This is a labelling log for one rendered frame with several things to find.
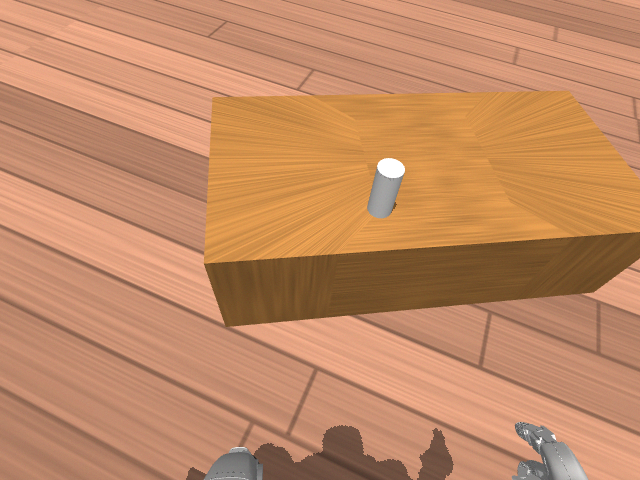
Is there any can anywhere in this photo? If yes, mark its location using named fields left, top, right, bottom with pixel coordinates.
left=367, top=158, right=405, bottom=218

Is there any right robot hand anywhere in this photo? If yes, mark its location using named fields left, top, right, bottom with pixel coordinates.
left=512, top=422, right=588, bottom=480

